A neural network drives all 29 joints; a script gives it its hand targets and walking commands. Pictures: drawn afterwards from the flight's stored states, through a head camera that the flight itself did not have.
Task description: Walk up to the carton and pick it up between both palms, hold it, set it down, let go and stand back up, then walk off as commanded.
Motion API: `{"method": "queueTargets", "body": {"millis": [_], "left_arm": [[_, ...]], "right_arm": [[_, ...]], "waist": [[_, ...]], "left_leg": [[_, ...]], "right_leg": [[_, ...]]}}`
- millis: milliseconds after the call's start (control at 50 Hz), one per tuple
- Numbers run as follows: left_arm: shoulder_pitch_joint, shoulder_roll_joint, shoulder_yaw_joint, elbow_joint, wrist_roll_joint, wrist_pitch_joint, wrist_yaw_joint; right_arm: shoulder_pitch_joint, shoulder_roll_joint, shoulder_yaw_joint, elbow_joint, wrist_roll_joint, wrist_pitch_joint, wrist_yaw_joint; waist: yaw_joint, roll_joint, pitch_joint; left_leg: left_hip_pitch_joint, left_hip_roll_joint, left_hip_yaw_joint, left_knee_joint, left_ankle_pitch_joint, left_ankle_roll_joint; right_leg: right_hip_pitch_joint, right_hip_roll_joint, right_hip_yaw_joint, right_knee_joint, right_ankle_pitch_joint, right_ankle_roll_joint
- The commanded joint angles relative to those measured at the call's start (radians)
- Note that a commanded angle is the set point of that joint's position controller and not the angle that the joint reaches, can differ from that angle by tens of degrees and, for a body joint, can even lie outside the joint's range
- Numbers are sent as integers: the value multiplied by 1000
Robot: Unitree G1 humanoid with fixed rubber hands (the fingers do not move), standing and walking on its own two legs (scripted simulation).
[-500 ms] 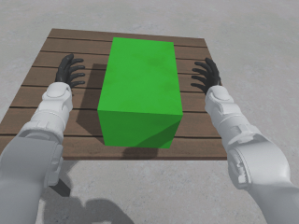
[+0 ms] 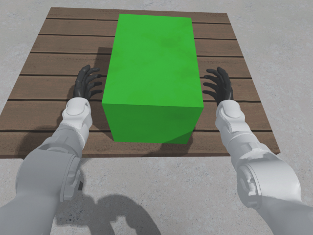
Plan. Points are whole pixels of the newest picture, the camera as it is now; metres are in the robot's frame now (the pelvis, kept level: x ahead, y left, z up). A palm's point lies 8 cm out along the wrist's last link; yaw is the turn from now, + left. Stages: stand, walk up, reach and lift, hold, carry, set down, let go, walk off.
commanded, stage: reach and lift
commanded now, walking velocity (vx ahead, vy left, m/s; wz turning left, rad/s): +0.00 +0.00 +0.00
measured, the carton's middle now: (153, 79) +0.54 +0.01 +0.03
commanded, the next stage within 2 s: none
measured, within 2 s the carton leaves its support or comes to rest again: neither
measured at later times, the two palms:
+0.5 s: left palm (93, 91) +0.46 +0.16 +0.07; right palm (214, 94) +0.45 -0.14 +0.08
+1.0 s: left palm (94, 95) +0.45 +0.16 +0.07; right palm (214, 99) +0.44 -0.14 +0.07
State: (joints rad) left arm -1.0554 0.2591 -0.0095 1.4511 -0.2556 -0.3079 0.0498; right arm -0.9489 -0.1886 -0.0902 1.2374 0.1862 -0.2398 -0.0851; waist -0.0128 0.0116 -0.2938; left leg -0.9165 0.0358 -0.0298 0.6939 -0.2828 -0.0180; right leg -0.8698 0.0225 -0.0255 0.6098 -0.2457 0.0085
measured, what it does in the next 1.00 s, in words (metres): stands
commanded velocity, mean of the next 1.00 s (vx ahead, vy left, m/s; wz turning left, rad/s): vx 0.00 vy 0.00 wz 0.00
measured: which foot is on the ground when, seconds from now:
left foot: down 0.00-1.00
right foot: down 0.00-1.00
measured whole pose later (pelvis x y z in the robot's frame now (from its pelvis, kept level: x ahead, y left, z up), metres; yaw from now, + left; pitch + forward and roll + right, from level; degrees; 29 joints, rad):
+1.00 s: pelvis +0.03 +0.00 +0.04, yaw +1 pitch +16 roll -1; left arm -0.88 0.01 0.61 1.16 0.41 -0.30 0.00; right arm -0.79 0.17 -0.81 0.93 -0.62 -0.34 -0.06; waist 0.00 -0.01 -0.09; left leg -0.45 0.01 -0.01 0.35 -0.18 -0.01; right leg -0.43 0.00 -0.01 0.31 -0.17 0.01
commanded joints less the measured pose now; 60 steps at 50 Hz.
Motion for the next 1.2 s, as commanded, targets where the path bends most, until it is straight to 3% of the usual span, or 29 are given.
{"method": "queueTargets", "body": {"millis": [0,20,40,60,140,240,320,360,380,400,420,440,460,520,560,580,600,640,700,840,860,920,940,1020,1040,1080,1100,1120,1180], "left_arm": [[-639,160,-3,-245,-5,-75,5],[-627,175,17,-167,1,-72,1],[-630,147,-8,-227,-6,-82,2],[-644,161,8,-233,-1,-83,4],[-630,109,34,-173,41,-67,-6],[-660,53,78,-225,117,-62,8],[-649,13,150,-235,193,-60,19],[-644,-28,162,-255,234,-55,24],[-658,-61,155,-230,251,-49,12],[-660,-66,189,-206,272,-51,0],[-655,-128,187,-248,297,-58,-5],[-644,-186,221,-237,342,-56,-15],[-647,-239,248,-220,385,-59,-30],[-580,-599,315,-138,568,-68,-107],[-523,-673,337,-131,627,-70,-112],[-489,-682,359,-105,645,-64,-112],[-476,-678,364,-122,660,-58,-112],[-436,-686,401,-120,684,-43,-112],[-417,-663,421,-180,692,-39,-113],[-345,-701,411,-244,702,-10,-112],[-349,-686,433,-232,708,-11,-117],[-328,-671,447,-259,727,-6,-117],[-331,-689,439,-279,726,-4,-117],[-320,-684,445,-288,730,9,-115],[-325,-692,432,-301,731,15,-109],[-308,-696,438,-305,730,21,-109],[-300,-716,422,-315,724,27,-108],[-297,-702,445,-300,737,34,-108],[-299,-717,426,-328,729,39,-110]], "right_arm": [[-578,-192,-30,-229,-3,-68,2],[-585,-173,-2,-221,-5,-52,5],[-571,-152,8,-235,6,-61,5],[-585,-158,-3,-231,6,-57,6],[-571,-108,-30,-172,-38,-42,3],[-594,-80,-114,-178,-103,-48,-4],[-590,-14,-179,-222,-197,-57,-11],[-580,3,-226,-194,-224,-51,-15],[-577,45,-246,-182,-260,-48,-8],[-593,84,-261,-211,-298,-45,1],[-563,133,-291,-207,-339,-55,12],[-558,194,-308,-201,-385,-62,32],[-561,269,-335,-201,-447,-66,47],[-505,650,-390,-162,-689,-97,142],[-461,717,-424,-181,-784,-116,172],[-439,718,-432,-186,-809,-116,182],[-412,728,-456,-164,-846,-113,182],[-368,740,-467,-167,-890,-103,187],[-309,791,-452,-173,-907,-96,182],[-286,816,-441,-146,-909,-121,167],[-283,841,-430,-167,-905,-120,165],[-271,836,-419,-194,-892,-118,165],[-280,841,-423,-191,-890,-119,162],[-287,852,-422,-216,-890,-129,163],[-278,828,-435,-184,-890,-127,163],[-278,840,-417,-214,-882,-129,162],[-267,844,-415,-199,-876,-131,161],[-276,837,-416,-216,-880,-125,162],[-269,840,-412,-224,-869,-124,163]], "waist": [[-22,50,-951],[5,5,-902],[-8,34,-939],[5,51,-937],[-7,13,-853],[-21,69,-852],[-14,45,-848],[-28,70,-805],[-41,72,-777],[-20,44,-766],[-40,75,-789],[-14,84,-761],[-18,81,-732],[-18,98,-632],[-17,117,-616],[-2,105,-558],[-24,90,-529],[-16,55,-459],[-21,4,-467],[-23,3,-386],[4,-16,-391],[5,-15,-382],[-11,-1,-379],[8,-3,-395],[-11,16,-370],[10,9,-366],[-6,14,-372],[15,-13,-358],[1,-1,-372]], "left_leg": [[590,-24,68,44,669,-98],[534,-29,72,44,614,-78],[558,-29,76,44,633,-82],[542,-31,77,35,623,-80],[536,-29,76,27,619,-75],[613,-20,70,14,659,-91],[592,-22,87,-11,639,-86],[608,-20,83,-43,623,-87],[615,-22,85,-51,591,-84],[597,-21,91,-63,558,-74],[641,-20,88,-77,596,-83],[660,-18,98,-88,618,-87],[668,-15,100,-109,601,-82],[744,-12,111,-167,666,-84],[755,-4,111,-187,683,-84],[755,-1,114,-199,673,-81],[763,0,113,-209,666,-76],[773,5,114,-245,615,-58],[701,-5,134,-281,571,-41],[786,1,135,-275,676,-39],[728,-11,151,-282,643,-28],[634,-23,167,-313,571,-25],[645,-19,161,-314,581,-28],[676,-17,165,-305,621,-26],[701,-10,155,-298,650,-35],[729,-12,160,-290,664,-28],[743,-9,155,-289,675,-31],[699,-13,164,-302,636,-27],[658,-18,170,-317,592,-25]], "right_leg": [[441,20,-47,41,609,29],[462,10,-32,41,581,31],[475,10,-38,51,612,35],[474,5,-30,47,603,32],[460,10,-36,40,610,36],[427,17,-43,5,565,23],[493,16,-35,-9,592,23],[516,12,-37,-32,556,19],[510,6,-37,-46,543,17],[514,0,-34,-50,503,16],[538,-1,-41,-66,521,13],[533,2,-48,-77,506,10],[542,-5,-51,-95,480,9],[569,-17,-80,-153,500,-2],[581,-13,-83,-177,496,-4],[589,-11,-80,-186,488,-1],[597,-11,-86,-198,481,3],[607,-16,-80,-222,447,9],[729,-26,-66,-213,556,27],[690,-23,-78,-227,606,38],[741,-30,-66,-223,641,40],[872,-32,-58,-206,698,41],[864,-34,-60,-205,700,42],[842,-30,-64,-211,680,39],[807,-30,-67,-220,660,37],[786,-24,-73,-225,663,32],[782,-23,-75,-228,649,27],[824,-24,-69,-231,655,28],[878,-28,-67,-220,681,31]]}}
